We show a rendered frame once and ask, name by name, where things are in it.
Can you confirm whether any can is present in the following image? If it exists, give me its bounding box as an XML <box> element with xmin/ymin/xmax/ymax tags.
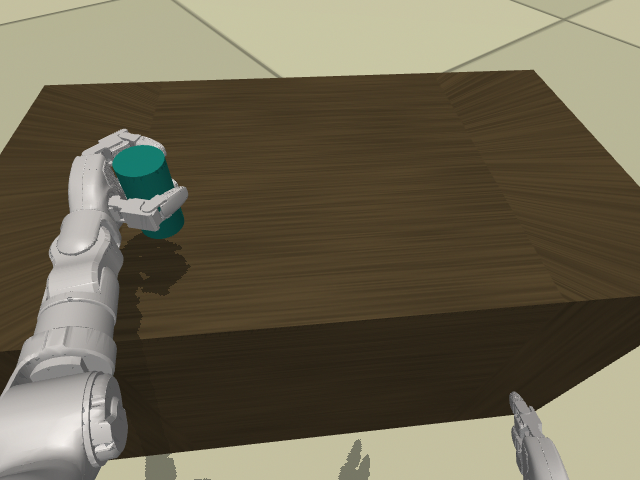
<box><xmin>112</xmin><ymin>145</ymin><xmax>184</xmax><ymax>239</ymax></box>

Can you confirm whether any left robot hand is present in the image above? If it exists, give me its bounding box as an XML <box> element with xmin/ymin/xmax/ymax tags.
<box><xmin>68</xmin><ymin>129</ymin><xmax>188</xmax><ymax>232</ymax></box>

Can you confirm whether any right robot hand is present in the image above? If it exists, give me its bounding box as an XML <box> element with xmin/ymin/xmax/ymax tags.
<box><xmin>509</xmin><ymin>391</ymin><xmax>569</xmax><ymax>480</ymax></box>

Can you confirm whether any left robot arm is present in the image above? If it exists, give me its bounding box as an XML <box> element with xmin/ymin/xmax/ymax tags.
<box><xmin>0</xmin><ymin>209</ymin><xmax>128</xmax><ymax>480</ymax></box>

